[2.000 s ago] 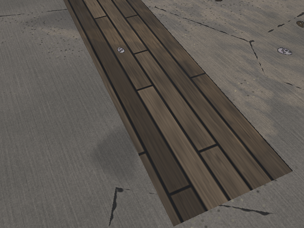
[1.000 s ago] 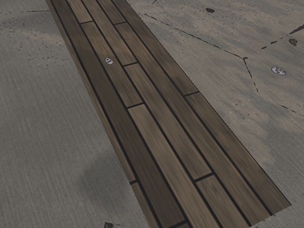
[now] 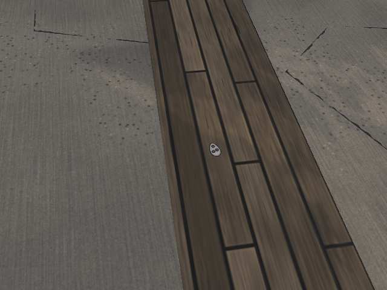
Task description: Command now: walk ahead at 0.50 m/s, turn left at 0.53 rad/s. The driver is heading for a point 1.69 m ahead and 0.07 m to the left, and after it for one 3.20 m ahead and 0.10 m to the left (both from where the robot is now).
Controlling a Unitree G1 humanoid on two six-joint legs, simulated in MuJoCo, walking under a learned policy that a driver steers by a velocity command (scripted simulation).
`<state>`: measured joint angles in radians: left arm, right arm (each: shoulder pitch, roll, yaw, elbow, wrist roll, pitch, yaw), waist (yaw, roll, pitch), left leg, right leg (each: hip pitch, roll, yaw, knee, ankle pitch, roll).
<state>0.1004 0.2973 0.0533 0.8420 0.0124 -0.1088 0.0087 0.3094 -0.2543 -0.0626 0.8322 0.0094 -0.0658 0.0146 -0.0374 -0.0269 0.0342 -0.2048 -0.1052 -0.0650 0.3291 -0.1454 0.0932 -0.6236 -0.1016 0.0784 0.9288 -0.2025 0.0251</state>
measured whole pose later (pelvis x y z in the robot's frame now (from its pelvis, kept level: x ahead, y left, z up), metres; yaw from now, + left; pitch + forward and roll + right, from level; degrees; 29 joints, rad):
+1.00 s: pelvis +0.40 -0.01 -0.01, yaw +12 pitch +1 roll +1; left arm 0.23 0.28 0.04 0.98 0.01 -0.03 0.02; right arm 0.19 -0.25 -0.06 0.81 0.01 0.00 -0.02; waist 0.02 0.00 -0.03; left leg -0.32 -0.03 0.01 0.49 -0.21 0.02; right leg -0.26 -0.03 -0.02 0.54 -0.33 -0.04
